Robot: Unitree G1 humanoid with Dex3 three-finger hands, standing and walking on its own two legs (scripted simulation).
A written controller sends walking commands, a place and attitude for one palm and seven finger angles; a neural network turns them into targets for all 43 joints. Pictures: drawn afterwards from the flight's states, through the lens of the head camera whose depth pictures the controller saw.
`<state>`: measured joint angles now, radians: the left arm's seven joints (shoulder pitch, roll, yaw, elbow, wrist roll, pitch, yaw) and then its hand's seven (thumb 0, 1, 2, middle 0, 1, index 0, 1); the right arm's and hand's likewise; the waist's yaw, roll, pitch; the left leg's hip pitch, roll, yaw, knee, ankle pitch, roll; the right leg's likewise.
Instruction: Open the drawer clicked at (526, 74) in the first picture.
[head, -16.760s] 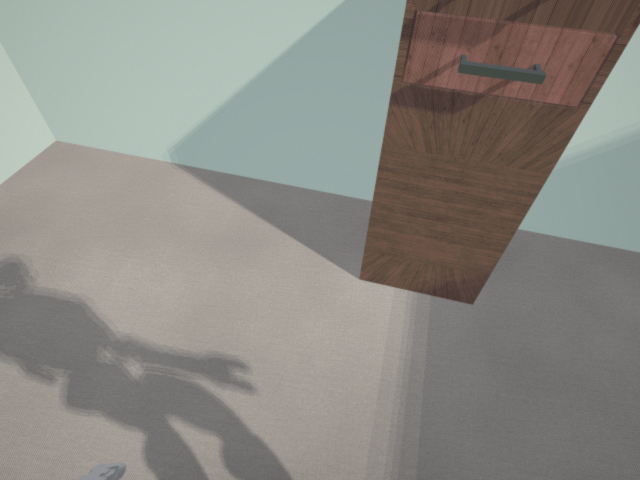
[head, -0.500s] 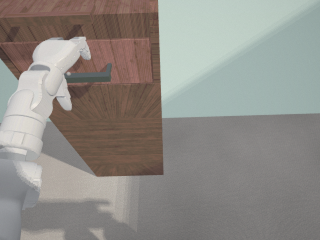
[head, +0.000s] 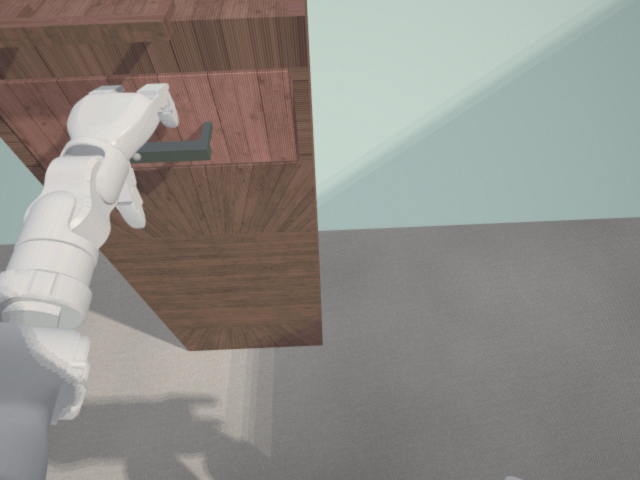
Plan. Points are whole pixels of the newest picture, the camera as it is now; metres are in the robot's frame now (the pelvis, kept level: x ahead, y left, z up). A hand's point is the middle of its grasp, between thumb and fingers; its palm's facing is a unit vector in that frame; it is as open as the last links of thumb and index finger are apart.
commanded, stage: lower the fingers behind the handle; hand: left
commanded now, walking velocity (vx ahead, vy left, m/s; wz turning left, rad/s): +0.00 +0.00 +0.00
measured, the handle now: (148, 142) +0.52 +0.25 +0.12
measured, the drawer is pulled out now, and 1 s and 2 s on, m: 0.00 0.00 0.00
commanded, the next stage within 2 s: close the thumb around the handle in 1.14 s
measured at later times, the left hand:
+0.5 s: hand (143, 172) +0.47 +0.24 +0.11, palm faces -0.01 -0.01 -1.00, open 13.9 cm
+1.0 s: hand (142, 185) +0.46 +0.25 +0.10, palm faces -0.01 -0.01 -1.00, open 13.9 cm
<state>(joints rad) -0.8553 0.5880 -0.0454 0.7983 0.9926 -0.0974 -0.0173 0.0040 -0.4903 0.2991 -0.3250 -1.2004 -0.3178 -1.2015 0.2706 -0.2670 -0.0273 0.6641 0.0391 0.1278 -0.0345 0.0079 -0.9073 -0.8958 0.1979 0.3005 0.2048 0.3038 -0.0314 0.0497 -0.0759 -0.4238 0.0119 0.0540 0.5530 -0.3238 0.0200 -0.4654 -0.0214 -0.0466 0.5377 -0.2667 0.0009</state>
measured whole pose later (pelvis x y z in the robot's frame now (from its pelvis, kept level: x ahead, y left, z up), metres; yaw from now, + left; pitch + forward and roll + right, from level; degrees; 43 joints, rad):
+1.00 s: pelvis -0.01 +0.00 -0.01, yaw +0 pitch +13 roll -1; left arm -0.79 0.56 -0.02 0.87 1.03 -0.09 0.11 0.00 -0.49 0.30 -0.32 -1.20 -0.31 -1.20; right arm 0.31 -0.27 -0.04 0.68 0.03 0.12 -0.03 0.01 -0.91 -0.90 0.20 0.30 0.21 0.30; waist -0.05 0.05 -0.10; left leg -0.49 0.02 0.06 0.62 -0.34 0.02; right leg -0.53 -0.02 -0.04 0.59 -0.28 0.00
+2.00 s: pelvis -0.01 +0.00 -0.01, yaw +0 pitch +13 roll -1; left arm -0.82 0.57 -0.04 0.89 1.03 -0.08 0.10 0.01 0.76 0.84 -0.40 -1.34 -0.40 -1.34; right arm 0.31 -0.27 -0.05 0.68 0.03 0.11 -0.04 0.01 -0.91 -0.90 0.20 0.30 0.21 0.30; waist -0.05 0.05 -0.10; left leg -0.49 0.02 0.05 0.61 -0.34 0.02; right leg -0.53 -0.02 -0.04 0.58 -0.28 0.00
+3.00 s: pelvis -0.01 -0.01 -0.01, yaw +1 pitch +11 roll +0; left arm -0.76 0.55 -0.07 0.81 1.01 -0.05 0.08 0.02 0.75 0.85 -0.38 -1.35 -0.38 -1.35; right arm 0.31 -0.27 -0.04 0.69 0.03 0.12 -0.04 0.01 -0.91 -0.90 0.20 0.30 0.20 0.30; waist -0.02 0.06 -0.08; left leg -0.47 0.02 0.03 0.62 -0.34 0.01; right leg -0.51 -0.02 -0.06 0.61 -0.29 -0.01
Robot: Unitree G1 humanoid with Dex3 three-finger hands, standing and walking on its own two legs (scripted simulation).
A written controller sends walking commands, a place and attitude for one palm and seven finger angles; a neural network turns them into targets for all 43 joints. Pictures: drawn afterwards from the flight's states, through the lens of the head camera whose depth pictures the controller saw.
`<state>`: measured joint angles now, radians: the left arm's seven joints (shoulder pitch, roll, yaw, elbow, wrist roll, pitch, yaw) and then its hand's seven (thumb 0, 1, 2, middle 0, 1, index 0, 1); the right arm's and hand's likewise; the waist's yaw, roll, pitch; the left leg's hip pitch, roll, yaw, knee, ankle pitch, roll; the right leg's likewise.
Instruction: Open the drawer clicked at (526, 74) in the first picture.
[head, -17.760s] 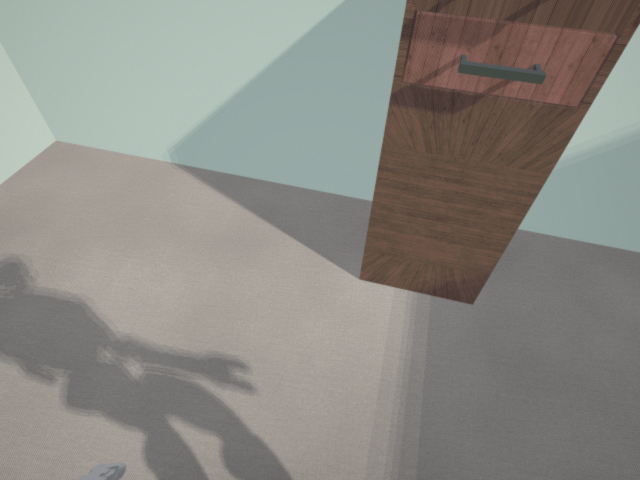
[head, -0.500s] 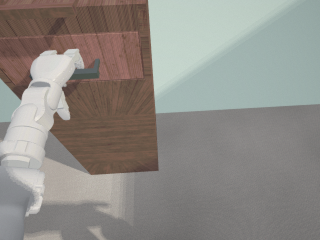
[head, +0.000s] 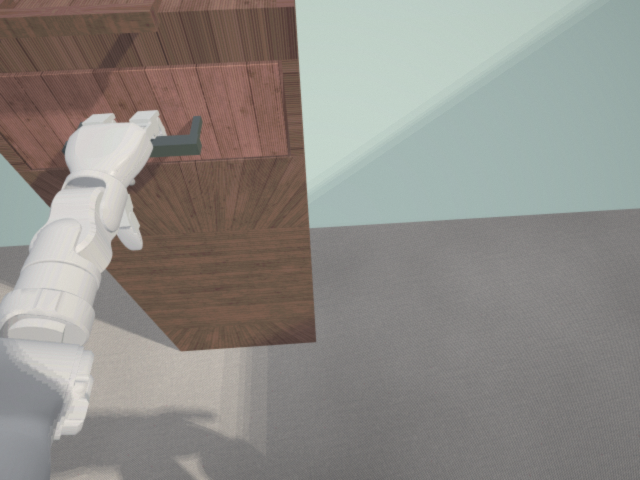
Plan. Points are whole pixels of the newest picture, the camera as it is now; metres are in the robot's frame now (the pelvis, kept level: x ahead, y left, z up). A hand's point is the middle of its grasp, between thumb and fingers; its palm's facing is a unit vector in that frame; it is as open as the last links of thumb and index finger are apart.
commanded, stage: lower the fingers behind the handle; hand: left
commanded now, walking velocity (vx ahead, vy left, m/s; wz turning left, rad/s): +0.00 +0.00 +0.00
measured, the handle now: (137, 137) +0.52 +0.25 +0.13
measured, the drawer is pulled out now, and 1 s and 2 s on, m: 0.00 0.00 0.02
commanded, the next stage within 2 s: close the thumb around the handle in 0.14 s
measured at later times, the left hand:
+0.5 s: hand (135, 179) +0.47 +0.24 +0.11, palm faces -0.01 +0.00 -1.00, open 12.0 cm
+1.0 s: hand (131, 178) +0.47 +0.25 +0.10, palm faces -0.02 +0.01 -1.00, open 5.4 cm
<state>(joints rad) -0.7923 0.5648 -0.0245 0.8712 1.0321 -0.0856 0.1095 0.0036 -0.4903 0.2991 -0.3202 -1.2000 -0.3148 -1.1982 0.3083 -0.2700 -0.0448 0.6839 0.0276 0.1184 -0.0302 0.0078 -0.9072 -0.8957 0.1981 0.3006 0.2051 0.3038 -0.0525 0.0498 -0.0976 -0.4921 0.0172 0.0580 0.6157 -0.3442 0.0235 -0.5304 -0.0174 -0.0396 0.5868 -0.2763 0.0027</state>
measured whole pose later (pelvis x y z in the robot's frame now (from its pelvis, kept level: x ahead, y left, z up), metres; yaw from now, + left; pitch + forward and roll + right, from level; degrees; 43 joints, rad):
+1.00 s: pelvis +0.00 +0.00 +0.00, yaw +0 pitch +13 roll -1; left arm -0.82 0.57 -0.04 0.89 1.03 -0.08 0.10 0.01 0.76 0.84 -0.40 -1.34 -0.40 -1.34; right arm 0.31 -0.27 -0.05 0.68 0.03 0.11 -0.04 0.01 -0.91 -0.90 0.20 0.30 0.21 0.30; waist -0.05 0.05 -0.10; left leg -0.49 0.02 0.05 0.61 -0.34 0.02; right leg -0.53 -0.02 -0.04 0.58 -0.28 0.00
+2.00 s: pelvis +0.00 -0.01 +0.00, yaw +1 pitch +11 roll +0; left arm -0.76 0.55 -0.07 0.81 1.01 -0.05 0.08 0.02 0.75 0.85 -0.38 -1.35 -0.38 -1.35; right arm 0.31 -0.27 -0.04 0.69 0.03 0.12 -0.04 0.01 -0.91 -0.90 0.20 0.30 0.20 0.30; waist -0.02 0.06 -0.08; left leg -0.47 0.02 0.03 0.62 -0.34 0.01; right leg -0.51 -0.02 -0.06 0.61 -0.29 -0.01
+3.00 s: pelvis +0.00 -0.02 +0.01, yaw +2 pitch +4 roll +0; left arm -0.18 0.50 -0.07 0.13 0.92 0.03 0.01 0.03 0.73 0.84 -0.36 -1.35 -0.41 -1.35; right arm 0.11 -0.25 0.02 0.67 0.02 0.09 -0.05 0.01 -0.91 -0.90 0.20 0.30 0.21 0.30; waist 0.08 0.09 -0.04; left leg -0.26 0.01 0.01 0.51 -0.31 -0.01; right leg -0.31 -0.02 -0.08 0.53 -0.29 -0.02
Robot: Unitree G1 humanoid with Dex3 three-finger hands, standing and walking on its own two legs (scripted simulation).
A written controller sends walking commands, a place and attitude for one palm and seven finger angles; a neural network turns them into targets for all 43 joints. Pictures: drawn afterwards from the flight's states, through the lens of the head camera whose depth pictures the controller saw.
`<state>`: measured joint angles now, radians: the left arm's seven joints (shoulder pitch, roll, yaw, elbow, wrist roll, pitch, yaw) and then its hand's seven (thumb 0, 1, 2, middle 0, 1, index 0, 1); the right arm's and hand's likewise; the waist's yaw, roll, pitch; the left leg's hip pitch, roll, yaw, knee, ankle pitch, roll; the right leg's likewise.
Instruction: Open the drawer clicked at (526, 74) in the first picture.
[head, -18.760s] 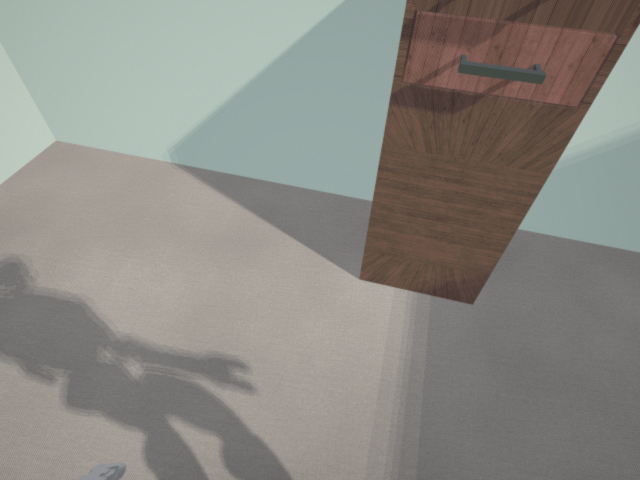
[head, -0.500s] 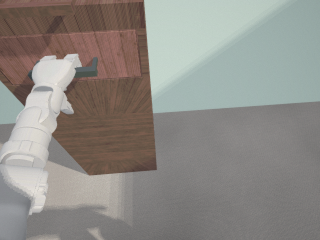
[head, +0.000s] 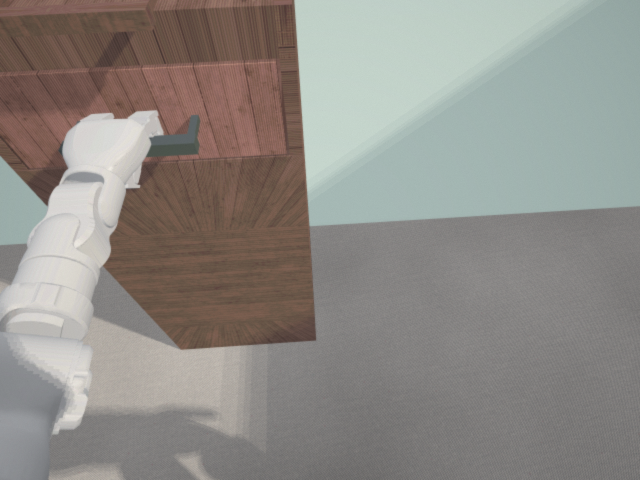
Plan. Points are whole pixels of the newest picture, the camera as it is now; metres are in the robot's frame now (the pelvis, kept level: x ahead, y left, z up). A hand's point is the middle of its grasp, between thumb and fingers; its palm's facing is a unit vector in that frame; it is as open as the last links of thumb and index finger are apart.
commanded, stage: pull the drawer open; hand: left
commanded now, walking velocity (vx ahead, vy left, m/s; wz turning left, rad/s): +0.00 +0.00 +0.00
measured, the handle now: (134, 136) +0.52 +0.25 +0.13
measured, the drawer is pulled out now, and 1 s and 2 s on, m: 0.00 0.02 0.15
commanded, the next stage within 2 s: none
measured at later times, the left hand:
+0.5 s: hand (126, 192) +0.45 +0.25 +0.10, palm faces +0.00 +0.00 -1.00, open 5.5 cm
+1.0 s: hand (126, 191) +0.45 +0.25 +0.10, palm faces -0.03 +0.02 -1.00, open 5.5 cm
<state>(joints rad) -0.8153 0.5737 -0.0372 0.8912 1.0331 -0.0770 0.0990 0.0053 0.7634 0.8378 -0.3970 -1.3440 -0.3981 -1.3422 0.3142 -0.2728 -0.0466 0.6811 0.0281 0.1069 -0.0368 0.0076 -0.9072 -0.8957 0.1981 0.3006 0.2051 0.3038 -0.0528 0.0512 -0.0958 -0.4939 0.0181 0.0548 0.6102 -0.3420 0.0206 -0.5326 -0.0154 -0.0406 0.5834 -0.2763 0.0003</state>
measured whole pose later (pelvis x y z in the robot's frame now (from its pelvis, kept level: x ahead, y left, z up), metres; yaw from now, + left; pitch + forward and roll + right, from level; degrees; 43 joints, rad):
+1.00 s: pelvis +0.00 -0.01 +0.00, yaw +1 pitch +11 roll +0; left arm -0.76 0.55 -0.07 0.81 1.01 -0.05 0.08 0.02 0.75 0.85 -0.38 -1.35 -0.38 -1.35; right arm 0.31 -0.27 -0.04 0.69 0.03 0.12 -0.04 0.01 -0.91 -0.90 0.20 0.30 0.20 0.30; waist -0.02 0.06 -0.08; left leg -0.47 0.02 0.03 0.62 -0.34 0.01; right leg -0.51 -0.02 -0.06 0.61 -0.29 -0.01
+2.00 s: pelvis +0.00 -0.02 +0.01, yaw +2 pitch +4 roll +0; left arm -0.18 0.50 -0.07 0.13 0.92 0.03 0.01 0.03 0.73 0.84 -0.36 -1.35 -0.41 -1.35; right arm 0.11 -0.25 0.02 0.67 0.02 0.09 -0.05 0.01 -0.91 -0.90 0.20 0.30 0.21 0.30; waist 0.08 0.09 -0.04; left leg -0.26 0.01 0.01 0.51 -0.31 -0.01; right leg -0.31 -0.02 -0.08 0.53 -0.29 -0.02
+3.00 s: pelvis +0.01 -0.01 +0.01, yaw +0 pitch +3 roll -1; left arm 0.70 0.51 0.04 -0.56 0.88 0.05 0.19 0.03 0.74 0.79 -0.33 -1.32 -0.40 -1.33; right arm 0.11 -0.27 0.03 0.56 0.00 0.08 0.02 0.01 -0.91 -0.90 0.20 0.30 0.20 0.30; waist 0.10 0.10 -0.07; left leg -0.25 0.03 0.05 0.56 -0.36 0.00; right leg -0.29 0.00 -0.04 0.55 -0.30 -0.01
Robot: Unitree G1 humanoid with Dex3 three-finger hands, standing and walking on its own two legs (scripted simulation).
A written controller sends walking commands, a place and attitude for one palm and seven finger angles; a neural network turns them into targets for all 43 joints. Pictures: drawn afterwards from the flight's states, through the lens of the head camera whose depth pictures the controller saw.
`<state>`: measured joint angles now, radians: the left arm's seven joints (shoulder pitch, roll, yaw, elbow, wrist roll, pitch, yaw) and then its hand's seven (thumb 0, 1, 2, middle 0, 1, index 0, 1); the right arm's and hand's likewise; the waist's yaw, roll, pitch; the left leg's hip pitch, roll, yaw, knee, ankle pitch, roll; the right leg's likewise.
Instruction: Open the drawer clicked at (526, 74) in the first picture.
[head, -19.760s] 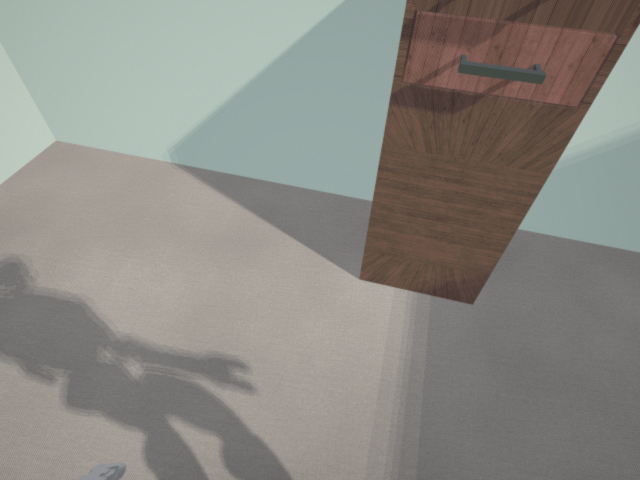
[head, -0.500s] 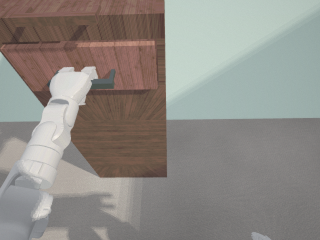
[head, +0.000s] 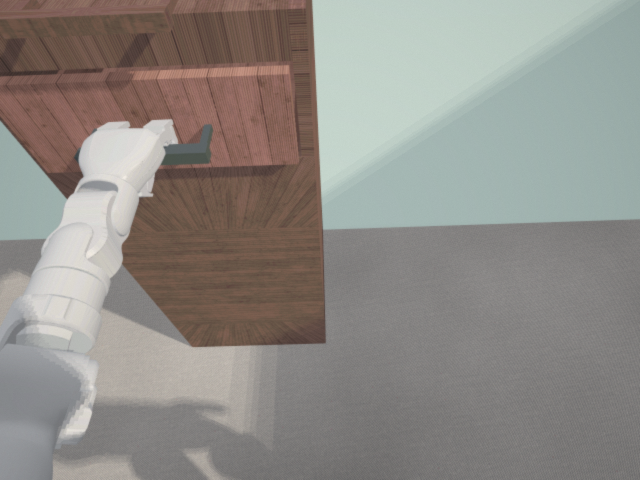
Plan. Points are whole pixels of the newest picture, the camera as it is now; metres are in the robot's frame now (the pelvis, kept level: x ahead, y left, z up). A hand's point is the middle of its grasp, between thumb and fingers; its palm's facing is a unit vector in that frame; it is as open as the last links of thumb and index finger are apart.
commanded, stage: pull the drawer open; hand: left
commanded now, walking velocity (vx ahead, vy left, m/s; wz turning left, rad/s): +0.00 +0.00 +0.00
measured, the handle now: (148, 144) +0.51 +0.25 +0.13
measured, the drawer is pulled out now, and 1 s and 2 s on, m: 0.02 0.15 0.30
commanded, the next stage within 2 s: open the thumb to release the handle in 1.94 s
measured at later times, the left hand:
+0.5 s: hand (127, 246) +0.36 +0.24 +0.10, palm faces +0.05 -0.07 -1.00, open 5.6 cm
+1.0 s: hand (115, 271) +0.32 +0.24 +0.11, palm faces +0.01 -0.04 -1.00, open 5.5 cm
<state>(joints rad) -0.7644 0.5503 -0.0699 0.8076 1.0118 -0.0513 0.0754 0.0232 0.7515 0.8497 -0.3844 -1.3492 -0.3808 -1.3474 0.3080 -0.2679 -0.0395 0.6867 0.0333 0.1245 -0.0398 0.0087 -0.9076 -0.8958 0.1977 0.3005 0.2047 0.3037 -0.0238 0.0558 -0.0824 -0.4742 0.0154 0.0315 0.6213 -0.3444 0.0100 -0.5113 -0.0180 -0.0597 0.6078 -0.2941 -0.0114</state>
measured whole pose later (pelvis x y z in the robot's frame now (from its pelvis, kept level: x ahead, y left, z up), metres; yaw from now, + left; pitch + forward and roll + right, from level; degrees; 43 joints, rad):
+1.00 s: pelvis +0.01 -0.01 +0.01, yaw +1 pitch +4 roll +0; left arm -0.18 0.50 -0.07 0.13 0.92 0.03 0.01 0.03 0.73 0.84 -0.36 -1.35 -0.41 -1.35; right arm 0.11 -0.25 0.02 0.67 0.02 0.09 -0.05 0.01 -0.91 -0.90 0.20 0.30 0.21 0.30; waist 0.08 0.09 -0.04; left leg -0.26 0.01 0.01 0.51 -0.31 -0.01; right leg -0.31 -0.02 -0.08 0.53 -0.29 -0.02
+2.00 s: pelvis +0.01 +0.00 +0.01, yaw -2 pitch +3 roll -1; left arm 0.70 0.51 0.04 -0.56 0.88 0.05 0.19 0.03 0.74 0.79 -0.33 -1.32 -0.40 -1.33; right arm 0.11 -0.27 0.03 0.56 0.00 0.08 0.02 0.01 -0.91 -0.90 0.20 0.30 0.20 0.30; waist 0.10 0.10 -0.07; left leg -0.25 0.03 0.05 0.56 -0.36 0.00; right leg -0.29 0.00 -0.04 0.55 -0.30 -0.01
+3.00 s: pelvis -0.03 +0.00 +0.01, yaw +1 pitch -1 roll +0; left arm 0.26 0.48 -0.01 -0.24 0.92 0.01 0.11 0.00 -0.49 0.30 -0.33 -1.21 -0.37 -1.29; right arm 0.09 -0.24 0.03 0.67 0.00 0.04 -0.04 0.01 -0.91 -0.90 0.20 0.30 0.20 0.30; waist 0.13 0.10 0.00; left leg -0.22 0.00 0.01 0.51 -0.27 0.00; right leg -0.25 -0.03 -0.07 0.50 -0.24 -0.01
